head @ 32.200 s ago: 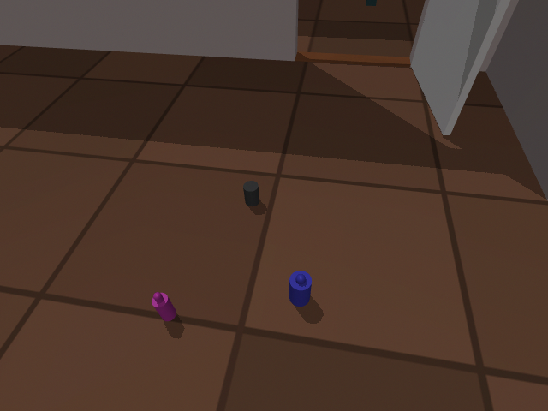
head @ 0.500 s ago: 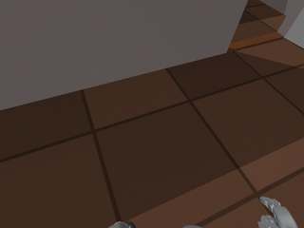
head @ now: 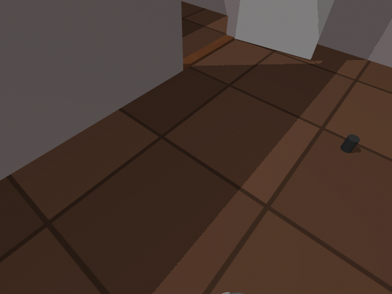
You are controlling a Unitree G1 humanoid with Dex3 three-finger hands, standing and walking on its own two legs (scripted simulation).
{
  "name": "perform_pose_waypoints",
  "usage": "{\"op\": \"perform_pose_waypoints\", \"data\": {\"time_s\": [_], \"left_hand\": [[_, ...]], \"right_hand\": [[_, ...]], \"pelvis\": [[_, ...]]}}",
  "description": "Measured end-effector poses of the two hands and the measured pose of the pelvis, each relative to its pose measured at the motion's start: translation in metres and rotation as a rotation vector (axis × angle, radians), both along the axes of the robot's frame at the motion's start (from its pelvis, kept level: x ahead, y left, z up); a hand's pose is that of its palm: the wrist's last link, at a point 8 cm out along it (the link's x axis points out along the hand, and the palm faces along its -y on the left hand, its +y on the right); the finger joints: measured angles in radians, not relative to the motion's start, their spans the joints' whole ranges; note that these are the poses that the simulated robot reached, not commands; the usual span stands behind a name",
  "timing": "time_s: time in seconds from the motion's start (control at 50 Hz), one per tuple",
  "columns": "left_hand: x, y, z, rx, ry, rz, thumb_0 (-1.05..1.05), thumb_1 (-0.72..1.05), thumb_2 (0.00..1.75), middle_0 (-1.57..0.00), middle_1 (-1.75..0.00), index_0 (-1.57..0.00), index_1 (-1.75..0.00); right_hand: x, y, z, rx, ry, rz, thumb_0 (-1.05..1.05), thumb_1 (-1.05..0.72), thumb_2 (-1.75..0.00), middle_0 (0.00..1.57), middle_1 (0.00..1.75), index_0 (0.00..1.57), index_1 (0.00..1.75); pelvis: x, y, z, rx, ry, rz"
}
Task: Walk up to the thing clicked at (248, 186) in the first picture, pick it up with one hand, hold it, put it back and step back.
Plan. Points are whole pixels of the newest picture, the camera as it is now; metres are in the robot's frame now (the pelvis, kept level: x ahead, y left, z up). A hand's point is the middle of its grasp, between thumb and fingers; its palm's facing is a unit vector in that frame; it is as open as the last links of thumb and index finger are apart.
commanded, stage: walk up
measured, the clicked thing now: (349, 143) +1.09 -1.10 -0.72
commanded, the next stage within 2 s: none
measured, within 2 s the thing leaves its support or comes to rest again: neither
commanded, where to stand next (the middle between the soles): +0.18 -0.03 m, yaw -60 degrees
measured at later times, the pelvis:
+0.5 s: pelvis +0.11 -0.05 -0.01, yaw -24 degrees
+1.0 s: pelvis +0.16 +0.04 -0.03, yaw -43 degrees
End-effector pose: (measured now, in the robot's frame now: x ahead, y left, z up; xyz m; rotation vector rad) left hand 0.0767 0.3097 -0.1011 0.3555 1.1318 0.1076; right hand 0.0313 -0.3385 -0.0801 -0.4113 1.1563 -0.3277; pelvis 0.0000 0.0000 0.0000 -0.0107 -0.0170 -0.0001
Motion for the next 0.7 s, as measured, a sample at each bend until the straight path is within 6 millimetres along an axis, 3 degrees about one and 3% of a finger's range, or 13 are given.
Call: {"op": "perform_pose_waypoints", "data": {"time_s": [0.08, 0.16, 0.24, 0.32, 0.4, 0.52, 0.62, 0.7], "left_hand": [[0.058, -0.017, 0.009, -0.037, -0.052, -0.119, 0.01, 0.9, 0.9, -0.2, -0.3, -0.2, -0.29], [0.111, -0.036, 0.014, -0.031, -0.085, -0.219, 0.0, 0.9, 0.9, -0.2, -0.3, -0.2, -0.29], [0.166, -0.065, 0.015, 0.01, -0.091, -0.326, 0.01, 0.9, 0.9, -0.2, -0.3, -0.2, -0.29], [0.22, -0.1, 0.014, 0.067, -0.139, -0.399, 0.01, 0.9, 0.9, -0.21, -0.3, -0.2, -0.29], [0.245, -0.119, 0.022, 0.085, -0.206, -0.402, 0.0, 0.9, 0.9, -0.21, -0.3, -0.2, -0.29], [0.253, -0.114, 0.024, 0.121, -0.117, -0.397, 0.0, 0.9, 0.9, -0.21, -0.3, -0.2, -0.3], [0.276, -0.102, 0.007, 0.143, -0.051, -0.463, 0.0, 0.9, 0.9, -0.21, -0.3, -0.2, -0.3], [0.311, -0.093, -0.022, 0.127, -0.035, -0.52, 0.0, 0.89, 0.9, -0.21, -0.3, -0.2, -0.3]], "right_hand": [[-0.036, -0.006, 0.015, -0.016, 0.006, -0.103, 0.01, -0.9, -0.9, 0.2, 0.3, 0.21, 0.3], [-0.056, -0.011, 0.013, -0.001, 0.014, -0.173, 0.01, -0.9, -0.9, 0.2, 0.3, 0.21, 0.3], [-0.065, -0.017, -0.005, 0.053, 0.015, -0.24, 0.01, -0.9, -0.9, 0.2, 0.3, 0.21, 0.3], [-0.065, -0.023, -0.038, 0.122, 0.05, -0.309, 0.01, -0.9, -0.9, 0.2, 0.3, 0.2, 0.3], [-0.038, -0.017, -0.054, 0.2, 0.074, -0.327, 0.01, -0.9, -0.9, 0.2, 0.3, 0.2, 0.3], [0.03, -0.018, -0.047, 0.208, -0.065, -0.323, 0.01, -0.9, -0.9, 0.2, 0.3, 0.2, 0.3], [0.068, -0.017, -0.048, 0.146, -0.134, -0.378, 0.01, -0.9, -0.9, 0.2, 0.3, 0.2, 0.3], [0.082, -0.006, -0.048, 0.076, -0.146, -0.42, 0.0, -0.9, -0.9, 0.2, 0.3, 0.2, 0.3]], "pelvis": [[0.011, -0.005, 0.009, -0.015, -0.006, -0.064], [0.024, -0.013, 0.007, -0.006, -0.011, -0.146], [0.044, -0.026, -0.002, 0.008, -0.006, -0.225], [0.068, -0.044, -0.018, -0.015, 0.0, -0.267], [0.085, -0.054, -0.018, -0.007, -0.02, -0.338], [0.121, -0.052, -0.009, -0.006, -0.032, -0.431], [0.146, -0.035, -0.018, -0.005, -0.024, -0.508], [0.163, -0.015, -0.036, -0.002, -0.003, -0.559]]}}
